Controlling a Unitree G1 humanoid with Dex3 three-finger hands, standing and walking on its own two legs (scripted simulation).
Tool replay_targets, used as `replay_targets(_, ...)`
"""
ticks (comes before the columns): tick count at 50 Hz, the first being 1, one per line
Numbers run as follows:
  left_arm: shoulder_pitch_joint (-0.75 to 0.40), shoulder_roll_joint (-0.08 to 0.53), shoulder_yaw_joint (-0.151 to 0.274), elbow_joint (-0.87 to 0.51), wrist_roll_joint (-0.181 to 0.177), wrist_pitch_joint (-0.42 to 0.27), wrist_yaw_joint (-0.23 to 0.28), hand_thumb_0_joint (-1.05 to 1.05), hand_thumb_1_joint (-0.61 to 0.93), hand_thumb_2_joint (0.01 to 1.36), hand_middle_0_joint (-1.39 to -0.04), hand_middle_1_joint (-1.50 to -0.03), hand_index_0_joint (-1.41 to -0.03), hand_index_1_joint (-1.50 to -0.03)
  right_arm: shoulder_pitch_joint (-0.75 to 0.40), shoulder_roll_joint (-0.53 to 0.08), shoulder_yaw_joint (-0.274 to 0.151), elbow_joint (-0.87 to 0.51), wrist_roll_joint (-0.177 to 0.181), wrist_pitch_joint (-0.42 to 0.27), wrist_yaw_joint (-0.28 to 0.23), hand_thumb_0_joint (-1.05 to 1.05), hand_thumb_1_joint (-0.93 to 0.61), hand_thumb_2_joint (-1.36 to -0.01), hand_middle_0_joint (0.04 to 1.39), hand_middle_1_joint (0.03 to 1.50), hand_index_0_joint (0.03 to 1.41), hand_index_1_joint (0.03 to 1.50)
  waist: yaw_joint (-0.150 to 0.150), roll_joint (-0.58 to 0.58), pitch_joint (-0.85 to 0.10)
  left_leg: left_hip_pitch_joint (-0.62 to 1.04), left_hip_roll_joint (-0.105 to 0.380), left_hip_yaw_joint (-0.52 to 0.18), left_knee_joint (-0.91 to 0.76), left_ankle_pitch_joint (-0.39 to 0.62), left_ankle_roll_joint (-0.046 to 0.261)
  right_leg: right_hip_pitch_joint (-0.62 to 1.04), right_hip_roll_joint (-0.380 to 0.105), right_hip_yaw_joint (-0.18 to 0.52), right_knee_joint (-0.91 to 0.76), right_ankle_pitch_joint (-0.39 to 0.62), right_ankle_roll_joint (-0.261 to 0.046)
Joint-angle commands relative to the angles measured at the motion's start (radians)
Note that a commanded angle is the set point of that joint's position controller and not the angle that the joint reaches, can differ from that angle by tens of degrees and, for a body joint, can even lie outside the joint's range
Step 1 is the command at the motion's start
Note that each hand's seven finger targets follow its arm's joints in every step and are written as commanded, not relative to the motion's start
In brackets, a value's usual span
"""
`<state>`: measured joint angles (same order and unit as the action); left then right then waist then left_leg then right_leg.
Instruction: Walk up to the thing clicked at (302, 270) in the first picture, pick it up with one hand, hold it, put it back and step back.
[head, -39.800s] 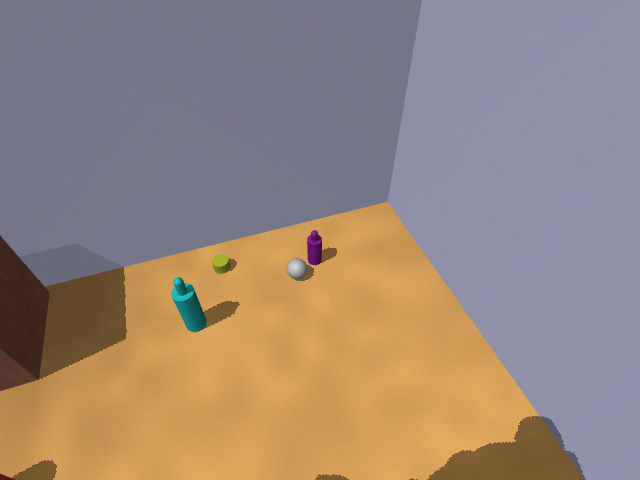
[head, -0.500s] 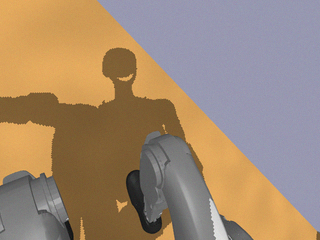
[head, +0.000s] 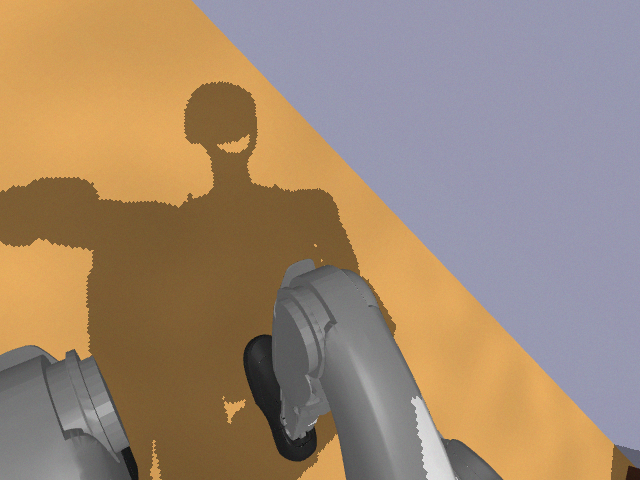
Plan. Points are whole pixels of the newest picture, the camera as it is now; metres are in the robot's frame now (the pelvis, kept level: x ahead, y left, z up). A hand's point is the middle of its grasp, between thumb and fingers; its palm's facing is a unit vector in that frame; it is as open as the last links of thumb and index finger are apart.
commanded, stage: rest palm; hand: left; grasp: from above
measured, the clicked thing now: out of the picture +0.46 +0.35 -0.26
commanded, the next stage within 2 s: close in 0.18 s
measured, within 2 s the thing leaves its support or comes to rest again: leaves its support in 1.94 s
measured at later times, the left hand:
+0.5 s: hand out of the picture +0.44 +0.34 -0.24, palm faces -0.45 -0.15 -0.88, open 13.0 cm
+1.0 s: hand out of the picture +0.45 +0.33 -0.24, palm faces -0.46 -0.15 -0.88, open 11.0 cm
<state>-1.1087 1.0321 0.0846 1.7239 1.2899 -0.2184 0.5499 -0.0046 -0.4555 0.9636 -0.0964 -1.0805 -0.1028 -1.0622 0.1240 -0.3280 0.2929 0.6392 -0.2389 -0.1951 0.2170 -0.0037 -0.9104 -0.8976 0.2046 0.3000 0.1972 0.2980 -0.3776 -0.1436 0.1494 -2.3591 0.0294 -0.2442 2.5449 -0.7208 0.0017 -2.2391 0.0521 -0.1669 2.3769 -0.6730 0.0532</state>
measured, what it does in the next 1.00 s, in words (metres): stands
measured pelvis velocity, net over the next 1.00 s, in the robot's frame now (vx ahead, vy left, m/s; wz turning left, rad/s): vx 0.00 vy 0.00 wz -0.01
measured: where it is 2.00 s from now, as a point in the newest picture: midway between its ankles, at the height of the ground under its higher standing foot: (211, 461)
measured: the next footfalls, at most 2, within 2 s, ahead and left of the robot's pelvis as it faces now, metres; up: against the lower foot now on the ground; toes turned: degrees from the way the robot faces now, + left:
none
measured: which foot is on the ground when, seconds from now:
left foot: down 0.00-1.00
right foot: down 0.00-1.00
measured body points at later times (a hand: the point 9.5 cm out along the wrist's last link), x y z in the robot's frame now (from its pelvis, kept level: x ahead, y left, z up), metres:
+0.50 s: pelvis +0.00 +0.00 +0.00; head +0.27 +0.14 +0.33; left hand +0.46 +0.35 -0.19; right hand +0.06 -0.25 -0.05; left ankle +0.06 +0.13 -0.27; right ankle +0.11 -0.12 -0.27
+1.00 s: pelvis +0.00 +0.00 +0.00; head +0.27 +0.13 +0.33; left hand +0.47 +0.34 -0.19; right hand +0.05 -0.25 -0.05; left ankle +0.06 +0.13 -0.27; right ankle +0.11 -0.12 -0.27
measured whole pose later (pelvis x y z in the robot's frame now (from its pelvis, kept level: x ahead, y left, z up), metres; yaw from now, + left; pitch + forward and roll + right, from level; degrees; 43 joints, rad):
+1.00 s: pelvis +0.00 +0.00 +0.00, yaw -1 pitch +28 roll -14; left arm -1.10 1.05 0.08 1.73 1.28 -0.24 0.56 0.00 -0.07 0.73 -0.33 -0.98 -0.38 -0.92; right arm 0.11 -0.34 0.32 0.63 -0.25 -0.19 0.21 0.00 -0.90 -0.89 0.20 0.30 0.20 0.30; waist -0.38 -0.15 0.16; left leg -2.35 0.03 -0.26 2.54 -0.72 -0.01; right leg -2.23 0.06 -0.18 2.37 -0.66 0.05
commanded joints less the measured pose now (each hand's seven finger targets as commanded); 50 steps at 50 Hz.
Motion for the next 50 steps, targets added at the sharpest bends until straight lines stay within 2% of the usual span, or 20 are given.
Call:
replay_targets(1, -0.265, 0.179, -0.005, -0.117, -0.025, -0.008, 0.033, 0.000, -0.460, 0.978, -0.080, -1.091, -0.094, -1.074, 0.190, -0.329, -0.091, 0.016, 0.000, 0.000, -0.003, 0.000, -0.903, -0.904, 0.199, 0.300, 0.199, 0.300, -0.062, 0.519, -0.624, 0.476, 0.020, 0.089, -0.247, 0.229, 0.010, 0.351, 0.045, -0.098, -0.202, 0.271, -0.066)
replay_targets(4, -0.255, 0.224, 0.017, -0.137, -0.016, -0.013, 0.035, 0.000, -0.463, 0.988, -0.082, -1.098, -0.094, -1.083, 0.196, -0.329, -0.088, 0.015, 0.000, 0.003, -0.008, 0.000, -0.904, -0.904, 0.199, 0.300, 0.199, 0.300, -0.030, 0.576, -0.662, 0.523, 0.021, 0.083, -0.267, 0.258, 0.000, 0.359, 0.040, -0.103, -0.192, 0.282, -0.074)
replay_targets(10, -0.265, 0.186, -0.004, -0.142, -0.021, -0.020, 0.034, 0.000, -0.444, 0.970, -0.078, -1.104, -0.097, -1.082, 0.196, -0.329, -0.086, 0.016, -0.002, 0.005, -0.007, 0.000, -0.901, -0.903, 0.199, 0.300, 0.199, 0.300, -0.050, 0.556, -0.645, 0.508, 0.021, 0.083, -0.260, 0.254, 0.003, 0.348, 0.043, -0.107, -0.192, 0.286, -0.071)
replay_targets(11, -0.218, 0.187, 0.006, -0.080, -0.018, -0.013, 0.033, 0.000, -0.447, 0.958, -0.077, -1.094, -0.096, -1.072, 0.197, -0.329, -0.084, 0.020, -0.005, 0.004, -0.006, 0.000, -0.902, -0.903, 0.199, 0.300, 0.199, 0.300, -0.055, 0.550, -0.622, 0.508, 0.021, 0.080, -0.258, 0.258, 0.001, 0.347, 0.043, -0.110, -0.188, 0.289, -0.071)
replay_targets(12, -0.241, 0.174, -0.015, -0.102, -0.024, -0.018, 0.029, 0.000, -0.435, 0.981, -0.089, -1.099, -0.105, -1.080, 0.184, -0.327, -0.084, 0.017, -0.003, 0.003, -0.005, 0.000, -0.901, -0.903, 0.199, 0.300, 0.199, 0.300, -0.057, 0.519, -0.602, 0.482, 0.023, 0.080, -0.248, 0.233, 0.006, 0.335, 0.046, -0.109, -0.192, 0.273, -0.068)
replay_targets(13, -0.249, 0.218, 0.009, -0.102, -0.019, -0.021, 0.035, 0.000, -0.428, 1.008, -0.103, -1.109, -0.114, -1.094, 0.195, -0.338, -0.081, 0.017, 0.000, 0.005, -0.008, 0.000, -0.902, -0.904, 0.199, 0.300, 0.199, 0.300, -0.055, 0.527, -0.610, 0.486, 0.022, 0.078, -0.261, 0.231, 0.005, 0.347, 0.045, -0.109, -0.203, 0.267, -0.069)
replay_targets(14, -0.265, 0.205, -0.006, -0.120, -0.019, -0.024, 0.034, 0.000, -0.413, 0.994, -0.105, -1.110, -0.121, -1.091, 0.193, -0.333, -0.079, 0.008, -0.001, 0.005, -0.007, 0.000, -0.902, -0.904, 0.199, 0.300, 0.199, 0.300, -0.059, 0.525, -0.615, 0.486, 0.022, 0.083, -0.253, 0.233, 0.007, 0.363, 0.046, -0.101, -0.205, 0.272, -0.068)
replay_targets(17, -0.252, 0.229, 0.012, -0.154, -0.012, -0.023, 0.045, 0.000, -0.343, 0.893, -0.137, -1.081, -0.170, -1.045, 0.186, -0.328, -0.081, 0.013, -0.005, 0.007, -0.010, 0.000, -0.895, -0.900, 0.200, 0.300, 0.200, 0.300, -0.029, 0.578, -0.670, 0.531, 0.024, 0.083, -0.262, 0.263, -0.001, 0.375, 0.047, -0.104, -0.196, 0.291, -0.073)
replay_targets(19, -0.263, 0.187, -0.015, -0.132, -0.014, -0.020, 0.041, 0.000, -0.335, 0.887, -0.126, -1.099, -0.165, -1.056, 0.182, -0.329, -0.080, 0.017, -0.005, 0.003, -0.005, 0.000, -0.895, -0.899, 0.200, 0.300, 0.200, 0.300, -0.058, 0.560, -0.631, 0.510, 0.027, 0.078, -0.258, 0.245, 0.000, 0.352, 0.047, -0.109, -0.188, 0.284, -0.072)
replay_targets(22, -0.257, 0.225, 0.014, -0.126, -0.013, -0.013, 0.045, 0.000, -0.325, 0.848, -0.142, -1.053, -0.179, -1.013, 0.184, -0.332, -0.081, 0.013, 0.001, 0.003, -0.010, 0.000, -0.894, -0.899, 0.200, 0.300, 0.200, 0.300, -0.047, 0.554, -0.628, 0.499, 0.024, 0.078, -0.265, 0.224, 0.001, 0.345, 0.044, -0.108, -0.199, 0.264, -0.071)
replay_targets(23, -0.273, 0.209, -0.007, -0.154, -0.009, -0.013, 0.043, 0.000, -0.310, 0.846, -0.157, -1.047, -0.194, -1.008, 0.182, -0.334, -0.083, 0.013, -0.003, 0.001, -0.008, 0.000, -0.894, -0.899, 0.200, 0.300, 0.200, 0.300, -0.044, 0.573, -0.625, 0.515, 0.025, 0.081, -0.264, 0.234, -0.001, 0.336, 0.046, -0.105, -0.194, 0.272, -0.072)
replay_targets(26, -0.240, 0.212, 0.017, -0.096, -0.015, -0.005, 0.043, 0.000, -0.251, 0.846, -0.183, -1.067, -0.227, -1.020, 0.175, -0.338, -0.084, 0.015, 0.002, -0.004, -0.005, 0.000, -0.893, -0.898, 0.200, 0.300, 0.200, 0.300, -0.045, 0.563, -0.604, 0.519, 0.027, 0.060, -0.283, 0.214, -0.008, 0.297, 0.039, -0.120, -0.179, 0.248, -0.074)
replay_targets(30, -0.282, 0.187, -0.013, -0.144, -0.011, -0.005, 0.035, 0.000, -0.218, 0.798, -0.211, -1.027, -0.256, -0.979, 0.177, -0.335, -0.084, 0.011, -0.001, -0.004, -0.004, 0.000, -0.893, -0.898, 0.200, 0.300, 0.200, 0.300, -0.053, 0.574, -0.612, 0.522, 0.026, 0.073, -0.268, 0.239, -0.004, 0.316, 0.042, -0.111, -0.183, 0.279, -0.073)
replay_targets(33, -0.240, 0.191, -0.017, -0.090, -0.025, -0.004, 0.030, 0.000, -0.186, 0.775, -0.231, -1.010, -0.278, -0.959, 0.183, -0.338, -0.079, 0.007, 0.000, -0.003, -0.009, 0.000, -0.892, -0.898, 0.200, 0.300, 0.200, 0.300, -0.065, 0.502, -0.584, 0.464, 0.021, 0.090, -0.254, 0.205, 0.011, 0.351, 0.047, -0.099, -0.219, 0.258, -0.066)
replay_targets(35, -0.259, 0.228, 0.005, -0.139, -0.024, -0.010, 0.032, 0.000, -0.147, 0.769, -0.257, -1.012, -0.307, -0.959, 0.188, -0.337, -0.078, 0.012, -0.001, -0.003, -0.011, 0.000, -0.892, -0.898, 0.200, 0.300, 0.200, 0.300, -0.038, 0.553, -0.641, 0.508, 0.023, 0.082, -0.265, 0.245, 0.002, 0.360, 0.044, -0.106, -0.202, 0.278, -0.070)
replay_targets(38, -0.247, 0.206, 0.000, -0.126, -0.024, -0.010, 0.031, 0.000, -0.120, 0.747, -0.275, -0.999, -0.327, -0.944, 0.193, -0.335, -0.077, 0.014, -0.002, 0.004, -0.011, 0.000, -0.891, -0.898, 0.200, 0.300, 0.200, 0.300, -0.049, 0.557, -0.660, 0.530, 0.027, 0.071, -0.269, 0.261, -0.003, 0.367, 0.045, -0.112, -0.192, 0.288, -0.072)
replay_targets(40, -0.237, 0.190, -0.006, -0.086, -0.035, -0.012, 0.027, 0.000, -0.101, 0.742, -0.292, -0.992, -0.343, -0.938, 0.182, -0.336, -0.075, 0.015, -0.004, 0.003, -0.012, 0.000, -0.893, -0.898, 0.199, 0.300, 0.200, 0.300, -0.061, 0.529, -0.606, 0.492, 0.025, 0.069, -0.271, 0.217, 0.001, 0.337, 0.046, -0.117, -0.200, 0.258, -0.071)
replay_targets(45, -0.226, 0.243, 0.009, -0.131, -0.020, -0.026, 0.043, 0.000, -0.024, 0.725, -0.361, -0.952, -0.409, -0.901, 0.161, -0.333, -0.066, -0.003, -0.008, 0.011, -0.020, 0.000, -0.891, -0.898, 0.200, 0.300, 0.199, 0.300, -0.028, 0.546, -0.653, 0.495, 0.025, 0.090, -0.259, 0.235, 0.004, 0.395, 0.052, -0.099, -0.211, 0.278, -0.071)
replay_targets(48, -0.221, 0.198, -0.007, -0.074, -0.023, -0.021, 0.049, 0.000, -0.015, 0.692, -0.352, -0.940, -0.405, -0.882, 0.168, -0.331, -0.069, 0.009, -0.009, 0.005, -0.017, 0.000, -0.890, -0.897, 0.200, 0.300, 0.200, 0.300, -0.060, 0.509, -0.587, 0.463, 0.025, 0.084, -0.254, 0.221, 0.006, 0.345, 0.052, -0.108, -0.204, 0.267, -0.069)
replay_targets(50, -0.257, 0.236, 0.006, -0.103, -0.022, -0.025, 0.053, 0.000, 0.026, 0.669, -0.391, -0.910, -0.443, -0.854, 0.180, -0.343, -0.072, 0.007, -0.008, 0.002, -0.020, 0.000, -0.889, -0.897, 0.200, 0.300, 0.200, 0.300, -0.064, 0.508, -0.592, 0.465, 0.024, 0.082, -0.257, 0.192, 0.009, 0.353, 0.049, -0.107, -0.220, 0.245, -0.066)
